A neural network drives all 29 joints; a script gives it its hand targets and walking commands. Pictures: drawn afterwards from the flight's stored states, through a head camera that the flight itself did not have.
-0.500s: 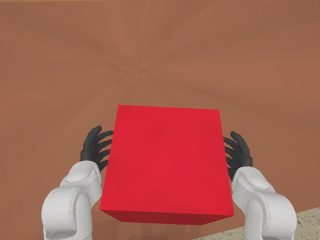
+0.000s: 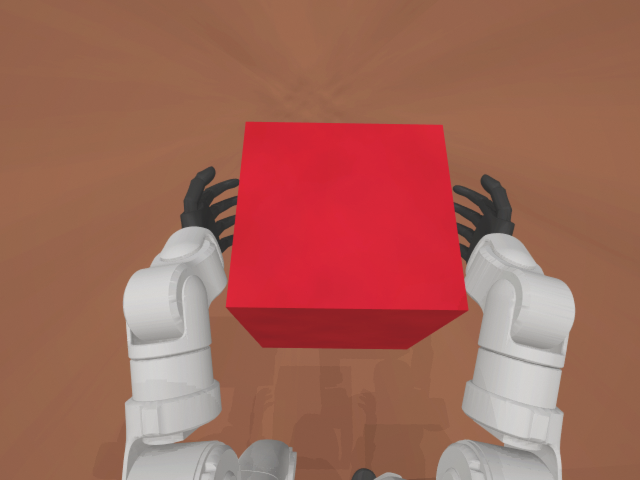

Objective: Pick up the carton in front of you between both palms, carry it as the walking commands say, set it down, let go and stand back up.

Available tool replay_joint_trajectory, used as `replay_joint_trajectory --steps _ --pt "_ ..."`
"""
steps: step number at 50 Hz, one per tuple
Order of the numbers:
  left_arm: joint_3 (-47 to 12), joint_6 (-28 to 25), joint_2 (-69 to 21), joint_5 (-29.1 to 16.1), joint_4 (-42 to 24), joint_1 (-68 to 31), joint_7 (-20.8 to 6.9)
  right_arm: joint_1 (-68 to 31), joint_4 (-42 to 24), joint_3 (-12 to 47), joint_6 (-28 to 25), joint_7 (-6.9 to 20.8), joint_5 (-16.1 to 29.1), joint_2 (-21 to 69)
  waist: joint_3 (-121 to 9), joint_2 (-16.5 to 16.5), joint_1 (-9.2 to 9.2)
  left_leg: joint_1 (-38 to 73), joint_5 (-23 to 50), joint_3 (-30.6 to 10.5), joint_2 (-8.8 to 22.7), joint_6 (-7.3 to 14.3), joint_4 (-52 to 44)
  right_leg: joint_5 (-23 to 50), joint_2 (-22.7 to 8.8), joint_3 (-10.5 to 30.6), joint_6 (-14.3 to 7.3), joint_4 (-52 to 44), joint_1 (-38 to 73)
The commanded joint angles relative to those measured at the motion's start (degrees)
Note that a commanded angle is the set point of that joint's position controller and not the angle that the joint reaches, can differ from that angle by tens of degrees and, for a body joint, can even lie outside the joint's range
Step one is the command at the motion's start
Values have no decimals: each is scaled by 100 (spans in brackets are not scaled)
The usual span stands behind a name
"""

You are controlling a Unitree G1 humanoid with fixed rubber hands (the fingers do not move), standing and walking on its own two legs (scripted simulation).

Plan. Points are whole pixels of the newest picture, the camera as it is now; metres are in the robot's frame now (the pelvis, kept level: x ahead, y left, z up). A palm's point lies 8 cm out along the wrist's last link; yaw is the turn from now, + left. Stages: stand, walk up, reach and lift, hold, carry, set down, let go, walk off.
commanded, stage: carry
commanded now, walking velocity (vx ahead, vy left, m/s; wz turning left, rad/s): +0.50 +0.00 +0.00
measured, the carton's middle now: (338, 253) +0.38 +0.02 +0.03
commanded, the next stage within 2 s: none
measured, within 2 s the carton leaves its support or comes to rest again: neither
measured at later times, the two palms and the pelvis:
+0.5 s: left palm out of the picture +0.71 +0.15 +0.17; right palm (502, 11) +0.67 -0.16 +0.18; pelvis +0.34 +0.03 +0.04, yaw -2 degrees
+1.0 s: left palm out of the picture +1.00 +0.14 +0.20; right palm out of the picture +1.01 -0.16 +0.20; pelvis +0.66 -0.01 +0.06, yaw -1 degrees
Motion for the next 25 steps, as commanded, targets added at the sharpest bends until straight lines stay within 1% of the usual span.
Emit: replay_joint_trajectory --steps 1,3,4,5,6,7,8,9,10,11,12,13,14,15,16,17,18,19,20,22,23,25 --pt "-3895 -271 -3864 -1338 -1367 -3262 -158 -2763 -800 3525 -338 8 625 3741 -3535 -703 6 -1667 47 12 193 42 -567 3241 -1658 2041 -827 -607 4286" --pt "-3957 -239 -3744 -1360 -1477 -3046 -166 -2725 -1024 3595 -326 19 652 3575 -3313 -754 53 -1767 57 183 193 8 -1234 3485 -1616 1843 -885 -731 4186" --pt "-3984 -204 -3668 -1370 -1552 -2982 -174 -2720 -1122 3644 -298 32 696 3518 -3186 -716 35 -1515 212 253 186 -12 -1797 3512 -1505 1617 -846 -790 3913" --pt "-4006 -156 -3589 -1372 -1616 -2961 -181 -2710 -1198 3671 -260 47 735 3462 -3061 -690 7 -1116 522 397 101 -33 -2462 3622 -1340 1302 -758 -829 3597" --pt "-4000 -100 -3505 -1351 -1593 -2878 -184 -2633 -1212 3679 -208 57 748 3404 -2943 -737 -5 -653 842 646 -48 -34 -3054 3820 -1159 984 -647 -855 3326" --pt "-4000 -55 -3425 -1326 -1574 -2772 -185 -2532 -1218 3678 -150 70 760 3366 -2867 -870 -53 -125 1025 932 -220 5 -3577 4187 -1008 678 -540 -801 3097" --pt "-3973 -11 -3348 -1262 -1497 -2642 -178 -2429 -1169 3672 -85 82 757 3326 -2912 -1043 -217 458 1015 1220 -455 56 -3870 5074 -968 477 -469 -455 2984" --pt "-3917 40 -3280 -1172 -1377 -2509 -161 -2330 -1092 3672 -22 95 740 3285 -3097 -1128 -550 1261 1195 1449 -653 118 -4190 5804 -945 209 -342 207 2835" --pt "-3845 100 -3201 -1059 -1269 -2399 -144 -2157 -958 3672 32 98 729 3221 -3529 -880 -940 2540 1449 1479 -711 206 -4646 5584 -799 -69 -132 1263 2444" --pt "-3771 153 -3112 -956 -1202 -2440 -121 -2084 -932 3683 66 102 761 3202 -3870 -247 -1261 4214 1209 206 14 506 -4602 3750 -603 268 61 2481 906" --pt "-3584 224 -3143 -804 -1114 -2337 -107 -2306 -910 3725 111 97 832 3140 -3976 1290 -980 4968 1814 -2531 1652 1131 -4943 -424 150 463 207 3819 -576" --pt "-3425 297 -3071 -744 -1080 -2371 -77 -2310 -813 3798 140 86 920 3305 -4086 1583 -1066 5546 2593 -3780 1791 1772 -5361 -1028 520 838 149 5134 -1657" --pt "-3308 329 -3118 -706 -968 -2354 -42 -2408 -925 3957 193 109 1047 3462 -3844 1093 -1019 5470 3252 -3392 1742 1738 -5078 -1103 240 1138 42 5561 -2170" --pt "-3147 325 -3191 -612 -921 -2499 -12 -2765 -1052 4100 206 167 1199 3624 -3491 487 -1028 5120 3458 -2806 1749 1581 -4908 -1016 22 1225 -5 5478 -2459" --pt "-3102 313 -3277 -564 -923 -2689 2 -3006 -1089 4170 191 217 1320 3744 -3295 96 -994 4750 3131 -2533 1697 1366 -5066 -794 -128 1222 -1 5141 -2455" --pt "-3054 289 -3326 -518 -890 -2839 -2 -3129 -1113 4252 165 250 1371 3895 -3131 -61 -964 4346 2874 -2309 1602 1220 -5254 -571 -215 1177 -18 4753 -2279" --pt "-3017 254 -3345 -452 -763 -2825 -12 -3324 -1129 4332 136 289 1451 3993 -3080 -41 -892 4156 2634 -2118 1550 1108 -5378 -457 -250 1118 -17 4392 -2149" --pt "-2976 231 -3353 -364 -636 -2766 -12 -3476 -1156 4402 108 326 1528 4043 -3066 14 -850 4116 2441 -1907 1528 1077 -5470 -368 -255 1014 0 4115 -2102" --pt "-2965 205 -3356 -298 -604 -2773 -10 -3603 -1226 4469 79 357 1597 4067 -3049 117 -837 4151 2487 -1715 1493 1089 -5503 -250 -248 910 13 3893 -2120" --pt "-2976 201 -3338 -252 -567 -2826 0 -3696 -1255 4472 69 375 1687 4016 -2947 349 -834 4120 2612 -1273 1394 1110 -5633 -16 -284 753 77 3145 -2128" --pt "-2985 216 -3298 -257 -569 -2822 11 -3626 -1190 4409 94 361 1670 3951 -2870 447 -806 3956 2678 -974 1301 1056 -5690 148 -303 683 108 2626 -1926" --pt "-3009 277 -3190 -277 -530 -2746 41 -3236 -851 4191 181 309 1486 3788 -2689 645 -801 3528 2904 -440 1084 889 -5757 518 -204 429 128 1575 -1285"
